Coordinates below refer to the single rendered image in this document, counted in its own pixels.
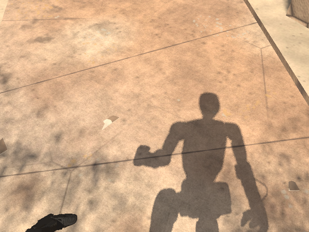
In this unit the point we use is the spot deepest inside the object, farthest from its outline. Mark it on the robot left hand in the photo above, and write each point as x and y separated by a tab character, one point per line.
51	223

